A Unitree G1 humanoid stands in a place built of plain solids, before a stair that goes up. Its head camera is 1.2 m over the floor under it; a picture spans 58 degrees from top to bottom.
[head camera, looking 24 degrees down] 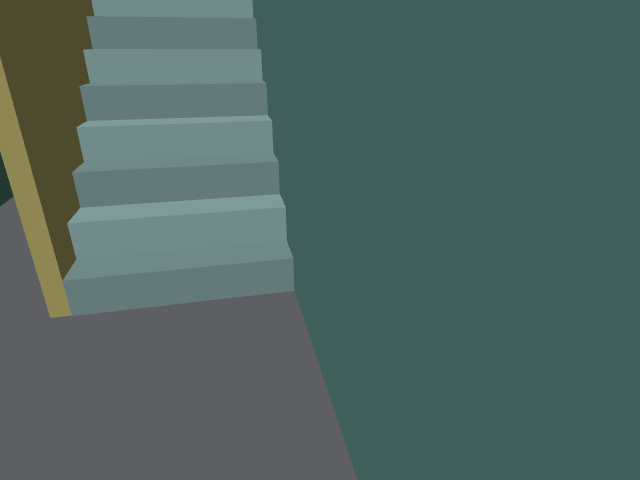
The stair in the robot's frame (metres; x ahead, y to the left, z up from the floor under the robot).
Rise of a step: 0.20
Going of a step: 0.24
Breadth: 1.10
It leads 13 degrees to the left of straight ahead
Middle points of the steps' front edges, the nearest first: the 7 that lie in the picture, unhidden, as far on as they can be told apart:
1.90 0.67 0.20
2.13 0.73 0.40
2.36 0.78 0.59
2.59 0.83 0.79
2.82 0.88 0.99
3.05 0.93 1.19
3.28 0.98 1.39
